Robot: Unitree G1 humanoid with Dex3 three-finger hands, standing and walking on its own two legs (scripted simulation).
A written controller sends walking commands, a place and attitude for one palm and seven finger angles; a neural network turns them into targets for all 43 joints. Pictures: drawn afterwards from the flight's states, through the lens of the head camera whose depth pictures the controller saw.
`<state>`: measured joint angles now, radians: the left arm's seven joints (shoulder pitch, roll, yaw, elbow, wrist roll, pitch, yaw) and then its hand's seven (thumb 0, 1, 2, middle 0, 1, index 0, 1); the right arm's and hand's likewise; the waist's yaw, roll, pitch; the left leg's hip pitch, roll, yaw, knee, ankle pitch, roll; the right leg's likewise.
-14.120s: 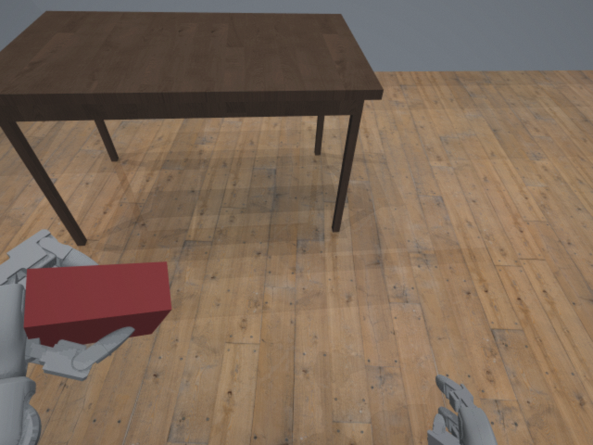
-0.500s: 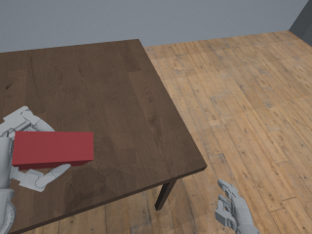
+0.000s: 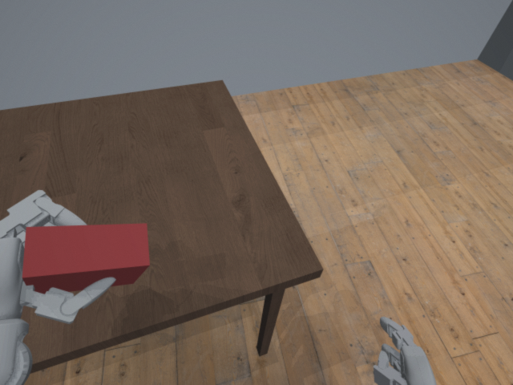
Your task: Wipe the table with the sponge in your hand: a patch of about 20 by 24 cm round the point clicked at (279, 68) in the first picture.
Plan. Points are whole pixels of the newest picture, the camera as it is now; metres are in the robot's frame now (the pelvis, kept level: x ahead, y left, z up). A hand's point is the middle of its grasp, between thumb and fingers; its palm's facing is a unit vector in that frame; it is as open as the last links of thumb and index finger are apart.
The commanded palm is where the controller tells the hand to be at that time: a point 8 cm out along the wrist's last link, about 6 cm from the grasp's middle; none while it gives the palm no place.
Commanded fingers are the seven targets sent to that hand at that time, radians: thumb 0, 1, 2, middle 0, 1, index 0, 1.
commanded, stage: come to a stop and stand still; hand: left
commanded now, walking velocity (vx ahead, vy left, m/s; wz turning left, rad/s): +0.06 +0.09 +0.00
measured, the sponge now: (106, 258) +0.23 +0.21 +0.13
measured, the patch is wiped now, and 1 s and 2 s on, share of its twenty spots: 0.00 0.00 0.00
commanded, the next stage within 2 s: look again from close up in 0.88 s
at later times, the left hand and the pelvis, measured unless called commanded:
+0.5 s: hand (65, 221) +0.26 +0.26 +0.16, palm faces +0.29 -0.86 -0.43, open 9.4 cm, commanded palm +0.18 +0.30 +0.17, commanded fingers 0.00 0.10 1.30 -1.20 -1.60 -1.20 -1.60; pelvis +0.01 +0.03 -0.01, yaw -2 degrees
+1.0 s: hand (45, 235) +0.25 +0.29 +0.14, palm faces +0.32 -0.85 -0.43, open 9.4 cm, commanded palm +0.18 +0.31 +0.17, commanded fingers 0.00 0.10 1.30 -1.20 -1.60 -1.20 -1.60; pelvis +0.02 +0.04 -0.01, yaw -1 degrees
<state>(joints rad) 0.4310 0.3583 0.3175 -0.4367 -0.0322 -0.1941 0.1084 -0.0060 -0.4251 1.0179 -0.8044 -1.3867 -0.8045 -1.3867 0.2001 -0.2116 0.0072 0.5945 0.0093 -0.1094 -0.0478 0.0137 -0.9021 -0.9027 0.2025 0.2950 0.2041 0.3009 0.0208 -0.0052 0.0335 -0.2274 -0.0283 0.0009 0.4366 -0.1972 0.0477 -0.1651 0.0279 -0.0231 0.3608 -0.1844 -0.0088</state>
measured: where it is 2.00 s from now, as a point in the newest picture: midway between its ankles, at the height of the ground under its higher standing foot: outside the picture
